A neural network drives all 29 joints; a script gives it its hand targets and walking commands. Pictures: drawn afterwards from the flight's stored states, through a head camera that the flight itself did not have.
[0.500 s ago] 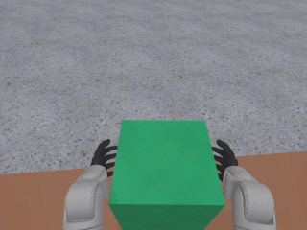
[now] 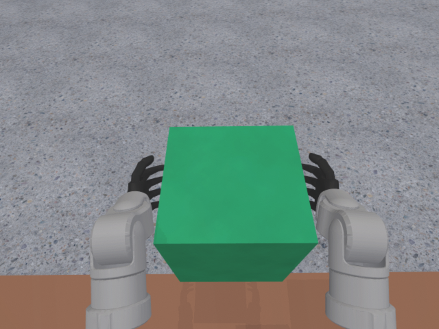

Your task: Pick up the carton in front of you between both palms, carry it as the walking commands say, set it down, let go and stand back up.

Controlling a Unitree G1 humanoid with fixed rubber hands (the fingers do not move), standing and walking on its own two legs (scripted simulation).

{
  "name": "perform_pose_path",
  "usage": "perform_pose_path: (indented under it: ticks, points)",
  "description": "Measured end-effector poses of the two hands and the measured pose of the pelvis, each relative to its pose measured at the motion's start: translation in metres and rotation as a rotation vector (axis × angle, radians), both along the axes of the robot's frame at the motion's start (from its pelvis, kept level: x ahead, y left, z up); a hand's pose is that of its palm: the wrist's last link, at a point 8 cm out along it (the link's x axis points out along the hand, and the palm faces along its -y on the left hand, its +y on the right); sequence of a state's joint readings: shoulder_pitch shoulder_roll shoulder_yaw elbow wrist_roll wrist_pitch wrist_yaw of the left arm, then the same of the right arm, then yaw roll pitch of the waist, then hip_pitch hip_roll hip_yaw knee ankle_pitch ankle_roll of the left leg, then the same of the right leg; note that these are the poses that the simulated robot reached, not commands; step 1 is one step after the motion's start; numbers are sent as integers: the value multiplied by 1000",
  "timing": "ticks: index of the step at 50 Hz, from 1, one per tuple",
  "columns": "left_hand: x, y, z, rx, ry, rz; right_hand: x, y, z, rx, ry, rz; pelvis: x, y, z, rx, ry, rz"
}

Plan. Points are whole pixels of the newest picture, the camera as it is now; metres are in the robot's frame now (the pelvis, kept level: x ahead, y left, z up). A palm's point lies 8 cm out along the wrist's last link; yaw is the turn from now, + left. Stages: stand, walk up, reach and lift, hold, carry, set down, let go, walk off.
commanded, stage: carry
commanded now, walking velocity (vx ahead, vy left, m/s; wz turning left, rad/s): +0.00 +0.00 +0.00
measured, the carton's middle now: (231, 211) +0.34 +0.01 +0.04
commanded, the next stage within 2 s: none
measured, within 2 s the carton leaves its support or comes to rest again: neither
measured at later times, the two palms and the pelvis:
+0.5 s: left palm (155, 137) +0.46 +0.15 +0.11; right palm (309, 138) +0.45 -0.15 +0.11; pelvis +0.09 +0.01 +0.01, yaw -1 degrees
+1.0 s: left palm (165, 132) +0.48 +0.14 +0.10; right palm (314, 131) +0.48 -0.16 +0.10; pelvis +0.13 +0.00 +0.00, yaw -1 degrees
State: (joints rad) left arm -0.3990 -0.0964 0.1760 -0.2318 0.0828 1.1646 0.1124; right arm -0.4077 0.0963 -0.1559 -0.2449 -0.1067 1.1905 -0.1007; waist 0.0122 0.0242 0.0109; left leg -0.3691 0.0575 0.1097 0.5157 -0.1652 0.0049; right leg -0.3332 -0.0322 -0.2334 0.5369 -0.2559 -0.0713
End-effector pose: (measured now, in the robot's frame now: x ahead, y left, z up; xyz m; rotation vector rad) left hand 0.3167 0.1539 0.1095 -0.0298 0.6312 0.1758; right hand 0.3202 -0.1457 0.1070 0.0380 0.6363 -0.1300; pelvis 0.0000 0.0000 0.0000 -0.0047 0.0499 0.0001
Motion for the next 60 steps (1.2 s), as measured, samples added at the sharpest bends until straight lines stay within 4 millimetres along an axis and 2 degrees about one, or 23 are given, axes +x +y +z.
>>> perform_pose_path:
  ticks: [5,9,13,20,35,39,42,48,56,60]
  points:
    - [57,1,10,24,37,-50,51,1,15,-54,35,7,35,4,0,10,6,-10]
    - [92,1,12,47,77,-76,83,1,16,-72,76,15,54,7,-2,10,20,-14]
    - [112,1,6,45,119,-80,101,1,9,-68,118,12,67,9,-1,11,29,-17]
    - [134,0,0,23,129,-65,121,0,2,-37,128,-12,80,11,4,13,41,-20]
    - [161,-1,8,-15,74,-33,150,-2,11,-8,73,-42,106,10,17,17,64,-18]
    - [168,-6,9,-8,60,-44,154,-7,10,-2,60,-52,111,8,14,12,61,-23]
    - [172,-14,8,-1,50,-44,157,-14,4,4,48,-49,119,1,4,20,39,-16]
    - [167,-19,-3,36,101,-47,159,-19,-6,3,99,-23,127,-1,0,-2,15,-9]
    - [165,-6,5,25,80,-45,163,-7,11,-44,78,8,128,-1,-3,6,4,-11]
    - [159,0,7,24,93,-39,158,0,12,-48,90,17,126,0,-4,5,-2,-7]
